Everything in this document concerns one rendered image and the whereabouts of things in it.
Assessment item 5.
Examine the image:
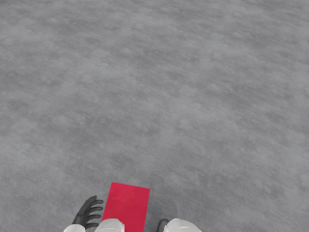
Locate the robot right foot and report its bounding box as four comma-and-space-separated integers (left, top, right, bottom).
156, 218, 169, 232

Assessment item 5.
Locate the carton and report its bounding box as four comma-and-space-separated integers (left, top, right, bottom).
101, 182, 151, 232

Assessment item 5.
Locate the left robot hand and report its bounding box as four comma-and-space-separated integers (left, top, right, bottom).
71, 195, 104, 230

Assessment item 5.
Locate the robot right thigh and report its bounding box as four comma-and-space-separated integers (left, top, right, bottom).
163, 219, 201, 232

